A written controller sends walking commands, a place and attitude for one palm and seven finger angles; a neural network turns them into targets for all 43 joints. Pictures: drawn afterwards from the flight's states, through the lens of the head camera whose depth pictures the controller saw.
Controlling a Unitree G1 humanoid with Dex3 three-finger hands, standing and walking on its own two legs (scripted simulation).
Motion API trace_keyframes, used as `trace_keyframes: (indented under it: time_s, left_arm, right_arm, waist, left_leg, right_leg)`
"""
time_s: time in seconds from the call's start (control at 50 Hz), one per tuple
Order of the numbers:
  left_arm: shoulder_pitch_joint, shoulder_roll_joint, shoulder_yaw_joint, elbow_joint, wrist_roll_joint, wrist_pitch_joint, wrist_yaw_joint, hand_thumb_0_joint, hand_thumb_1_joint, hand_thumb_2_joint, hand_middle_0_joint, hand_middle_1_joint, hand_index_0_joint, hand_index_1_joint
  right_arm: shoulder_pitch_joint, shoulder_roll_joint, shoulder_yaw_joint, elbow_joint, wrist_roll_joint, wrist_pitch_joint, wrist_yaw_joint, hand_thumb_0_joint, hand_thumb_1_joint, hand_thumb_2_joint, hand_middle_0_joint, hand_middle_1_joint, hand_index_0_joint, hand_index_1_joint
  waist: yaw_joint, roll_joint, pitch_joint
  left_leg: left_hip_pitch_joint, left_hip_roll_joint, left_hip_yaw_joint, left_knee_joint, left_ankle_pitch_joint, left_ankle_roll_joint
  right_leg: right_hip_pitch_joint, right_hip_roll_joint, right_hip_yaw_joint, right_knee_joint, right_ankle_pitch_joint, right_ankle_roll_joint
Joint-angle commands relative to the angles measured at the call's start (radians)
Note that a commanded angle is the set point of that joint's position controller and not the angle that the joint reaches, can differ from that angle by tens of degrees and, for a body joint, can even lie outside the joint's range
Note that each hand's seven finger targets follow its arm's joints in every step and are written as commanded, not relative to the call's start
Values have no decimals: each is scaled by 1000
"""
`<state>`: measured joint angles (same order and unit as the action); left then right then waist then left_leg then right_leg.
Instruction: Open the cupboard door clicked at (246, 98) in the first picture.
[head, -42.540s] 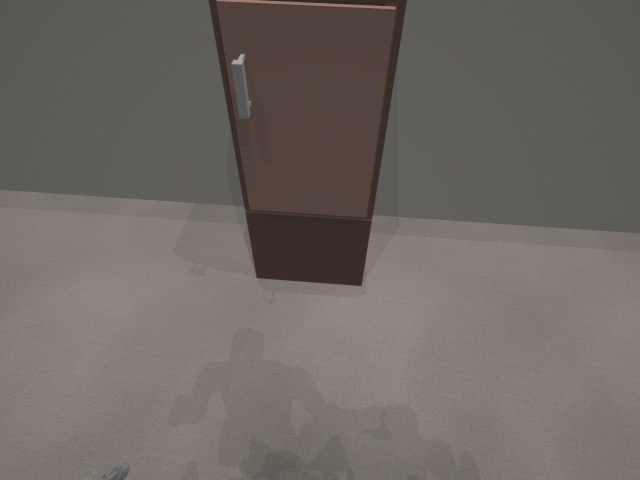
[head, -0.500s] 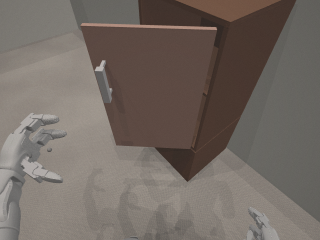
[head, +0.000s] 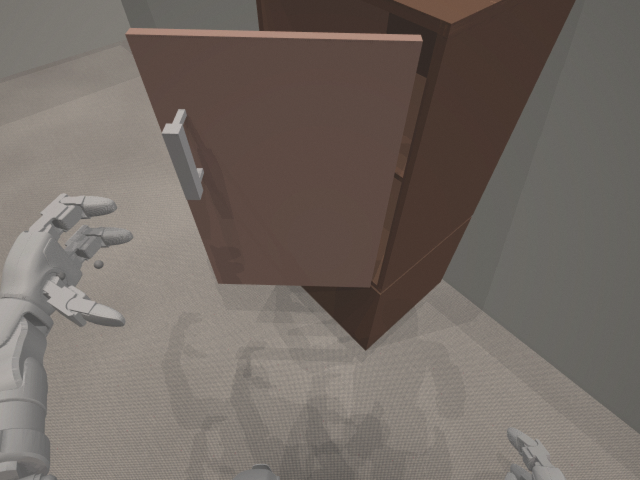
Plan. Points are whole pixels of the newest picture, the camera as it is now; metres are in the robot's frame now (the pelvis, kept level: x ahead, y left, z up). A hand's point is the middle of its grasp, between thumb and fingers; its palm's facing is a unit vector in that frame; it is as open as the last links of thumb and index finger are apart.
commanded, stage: move the hooked fingers beside the handle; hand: left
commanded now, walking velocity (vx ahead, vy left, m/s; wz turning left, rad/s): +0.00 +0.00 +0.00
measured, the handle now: (187, 155) +0.55 +0.23 +0.08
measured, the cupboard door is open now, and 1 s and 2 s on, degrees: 47 47 47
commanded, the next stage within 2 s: none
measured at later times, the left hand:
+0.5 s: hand (112, 229) +0.39 +0.29 +0.09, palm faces +0.03 -1.00 +0.01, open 14.0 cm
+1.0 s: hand (131, 189) +0.47 +0.28 +0.09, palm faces +0.02 -1.00 +0.01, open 14.0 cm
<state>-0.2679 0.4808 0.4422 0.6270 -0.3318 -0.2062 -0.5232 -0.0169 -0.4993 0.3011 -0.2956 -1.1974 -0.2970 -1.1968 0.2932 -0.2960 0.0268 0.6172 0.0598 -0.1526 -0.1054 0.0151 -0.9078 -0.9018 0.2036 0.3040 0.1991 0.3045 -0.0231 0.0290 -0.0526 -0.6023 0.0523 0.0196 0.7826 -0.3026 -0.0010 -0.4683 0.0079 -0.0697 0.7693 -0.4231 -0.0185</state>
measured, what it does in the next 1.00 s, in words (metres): stands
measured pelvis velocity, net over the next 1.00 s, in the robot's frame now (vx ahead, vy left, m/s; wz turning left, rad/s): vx -0.01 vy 0.02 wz -0.03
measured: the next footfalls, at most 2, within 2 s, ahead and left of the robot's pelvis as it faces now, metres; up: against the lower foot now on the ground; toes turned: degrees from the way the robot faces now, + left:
none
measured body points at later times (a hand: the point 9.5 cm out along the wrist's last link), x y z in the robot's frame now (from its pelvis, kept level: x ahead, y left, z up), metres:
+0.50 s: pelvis +0.00 +0.02 -0.01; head +0.05 +0.04 +0.44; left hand +0.39 +0.34 +0.09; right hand +0.10 -0.24 -0.10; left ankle +0.05 +0.12 -0.71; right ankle -0.02 -0.11 -0.71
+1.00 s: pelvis -0.01 +0.02 -0.02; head +0.09 +0.05 +0.42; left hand +0.46 +0.34 +0.09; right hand +0.01 -0.26 -0.12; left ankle +0.05 +0.12 -0.71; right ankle -0.02 -0.11 -0.71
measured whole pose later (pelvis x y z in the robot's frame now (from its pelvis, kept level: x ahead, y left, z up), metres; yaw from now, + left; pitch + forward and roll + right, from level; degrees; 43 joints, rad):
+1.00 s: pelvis -0.01 +0.02 -0.02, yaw -2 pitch +15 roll -3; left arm -0.82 0.67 0.49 1.17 -0.16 -0.31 -0.45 -0.02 -0.50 0.30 -0.30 -1.20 -0.30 -1.20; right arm 0.39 -0.29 0.04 0.65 0.03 0.02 -0.07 0.01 -0.91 -0.90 0.21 0.30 0.20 0.30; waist -0.14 0.01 -0.07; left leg -0.85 0.07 0.03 0.91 -0.34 0.03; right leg -0.70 0.02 -0.06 0.86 -0.43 0.01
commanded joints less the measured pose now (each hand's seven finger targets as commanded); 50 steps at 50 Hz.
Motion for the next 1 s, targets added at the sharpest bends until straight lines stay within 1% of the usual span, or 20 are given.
trace_keyframes:
  time_s: [0.0, 0.1, 0.12, 0.18, 0.2, 0.24, 0.26, 0.38, 0.5, 0.52, 0.54, 0.56, 0.6, 0.68, 0.8, 0.84, 0.86, 0.88, 0.96, 0.98]
  left_arm:
    - [-262, 309, 109, -181, -19, -72, 21, 0, -500, 300, -300, -1200, -300, -1200]
    - [-318, 320, 115, -180, 2, -98, 51, 0, -500, 300, -300, -1200, -300, -1200]
    - [-348, 298, 88, -188, 9, -102, 51, 0, -500, 300, -300, -1200, -300, -1200]
    - [-412, 295, 75, -161, 14, -108, 51, 0, -500, 300, -300, -1200, -300, -1200]
    - [-420, 275, 54, -163, 18, -110, 50, 0, -500, 300, -300, -1200, -300, -1200]
    - [-462, 246, 24, -155, 17, -110, 51, 0, -500, 300, -300, -1200, -300, -1200]
    - [-451, 275, 46, -130, 24, -105, 55, 0, -500, 300, -300, -1200, -300, -1200]
    - [-587, 310, 43, 20, 52, -97, 70, 0, -500, 300, -300, -1200, -300, -1200]
    - [-712, 359, 56, 81, 82, -154, 82, 0, -500, 300, -300, -1200, -300, -1200]
    - [-743, 350, 43, 96, 84, -162, 77, 0, -500, 300, -300, -1200, -300, -1200]
    - [-735, 358, 56, 129, 79, -166, 75, 0, -500, 300, -300, -1200, -300, -1200]
    - [-757, 387, 67, 153, 88, -168, 71, 0, -500, 300, -300, -1200, -300, -1200]
    - [-788, 385, 50, 200, 96, -163, 61, 0, -500, 300, -300, -1200, -300, -1200]
    - [-839, 390, 35, 207, 107, -171, 54, 0, -500, 300, -300, -1200, -300, -1200]
    - [-918, 414, 42, 280, 116, -178, 65, 0, -500, 300, -300, -1200, -300, -1200]
    - [-939, 451, 66, 321, 120, -173, 71, 0, -500, 300, -300, -1200, -300, -1200]
    - [-961, 482, 76, 318, 135, -174, 74, 0, -500, 300, -300, -1200, -300, -1200]
    - [-955, 459, 56, 325, 141, -170, 74, 0, -500, 300, -300, -1200, -300, -1200]
    - [-966, 557, 117, 355, 162, -178, 80, 0, -500, 300, -300, -1200, -300, -1200]
    - [-976, 539, 98, 372, 165, -174, 79, 0, -500, 300, -300, -1200, -300, -1200]
  right_arm:
    - [-1, -140, -60, -145, 1, -34, -2, 0, -900, -900, 200, 300, 200, 300]
    - [18, -139, -62, -142, -4, -15, 4, 0, -900, -900, 200, 300, 200, 300]
    - [17, -137, -61, -143, -4, -10, 4, 0, -900, -900, 200, 300, 200, 300]
    - [30, -141, -63, -131, -5, 1, 1, 0, -900, -900, 200, 300, 200, 300]
    - [29, -139, -62, -131, -5, 3, 2, 0, -900, -900, 200, 300, 200, 300]
    - [35, -139, -62, -129, -7, 7, 1, 0, -900, -900, 200, 300, 200, 300]
    - [37, -144, -64, -124, -6, 11, 1, 0, -900, -900, 200, 300, 200, 300]
    - [56, -152, -56, -108, -8, 42, 1, 0, -900, -900, 200, 300, 200, 300]
    - [87, -161, -58, -92, -20, 63, 9, 0, -900, -900, 200, 300, 200, 300]
    - [89, -159, -59, -87, -19, 66, 10, 0, -900, -900, 200, 300, 200, 300]
    - [99, -161, -58, -85, -21, 71, 9, 0, -900, -900, 200, 300, 200, 300]
    - [102, -166, -58, -81, -19, 75, 9, 0, -900, -900, 200, 300, 200, 300]
    - [111, -167, -58, -74, -20, 85, 11, 0, -900, -900, 200, 300, 200, 300]
    - [131, -171, -62, -73, -23, 99, 13, 0, -900, -900, 200, 300, 200, 300]
    - [165, -182, -65, -51, -27, 119, 13, 0, -900, -900, 200, 300, 200, 300]
    - [180, -186, -62, -46, -29, 126, 10, 0, -900, -900, 200, 300, 200, 300]
    - [185, -190, -64, -46, -28, 130, 10, 0, -900, -900, 200, 300, 200, 300]
    - [190, -185, -64, -47, -30, 132, 13, 0, -900, -900, 200, 300, 200, 300]
    - [213, -190, -61, -49, -33, 150, 15, 0, -900, -900, 200, 300, 200, 300]
    - [218, -189, -60, -48, -32, 155, 16, 0, -900, -900, 200, 300, 200, 300]
  waist:
    - [19, 25, -283]
    - [12, 57, -303]
    - [2, 84, -301]
    - [-12, 66, -301]
    - [-11, 99, -311]
    - [-20, 68, -313]
    - [-16, 87, -319]
    - [-37, 44, -274]
    - [-46, 93, -358]
    - [-54, 97, -348]
    - [-53, 57, -349]
    - [-54, 72, -357]
    - [-63, 93, -339]
    - [-72, 134, -385]
    - [-98, 101, -372]
    - [-101, 68, -358]
    - [-99, 102, -381]
    - [-102, 118, -399]
    - [-93, 123, -432]
    - [-109, 106, -421]
  left_leg:
    - [255, -52, -19, -71, 197, 40]
    - [279, -46, -28, -74, 200, 37]
    - [289, -46, -29, -73, 200, 37]
    - [293, -40, -37, -72, 191, 36]
    - [312, -40, -41, -74, 190, 34]
    - [315, -39, -49, -70, 188, 37]
    - [315, -37, -48, -70, 183, 34]
    - [254, -35, -56, -69, 126, 34]
    - [295, -26, -74, -42, 148, 26]
    - [296, -25, -75, -38, 144, 26]
    - [269, -27, -71, -30, 143, 32]
    - [259, -25, -70, -28, 142, 31]
    - [248, -24, -73, -25, 124, 30]
    - [284, -20, -82, -13, 151, 28]
    - [249, -14, -89, -1, 108, 32]
    - [209, -16, -87, 6, 107, 38]
    - [218, -13, -88, 9, 115, 34]
    - [232, -15, -84, 15, 125, 34]
    - [202, -12, -77, 40, 171, 36]
    - [192, -11, -75, 44, 164, 38]
  right_leg:
    - [-11, 21, 48, -119, 335, 13]
    - [-29, 31, 37, -110, 310, 6]
    - [-46, 31, 36, -109, 303, 4]
    - [-63, 35, 30, -108, 285, 3]
    - [-77, 35, 27, -108, 272, 0]
    - [-83, 38, 24, -109, 262, -2]
    - [-91, 37, 25, -109, 257, -2]
    - [-130, 34, 22, -104, 202, -1]
    - [-173, 38, 19, -78, 186, -5]
    - [-186, 39, 21, -77, 182, -5]
    - [-174, 42, 21, -74, 187, -6]
    - [-177, 40, 24, -70, 190, -3]
    - [-204, 39, 21, -68, 172, -4]
    - [-238, 43, 18, -56, 173, -6]
    - [-286, 46, 19, -53, 134, 0]
    - [-275, 49, 21, -49, 139, -1]
    - [-282, 46, 23, -41, 140, 1]
    - [-290, 46, 23, -39, 145, 2]
    - [-268, 51, 29, -23, 186, 3]
    - [-278, 52, 30, -26, 183, 6]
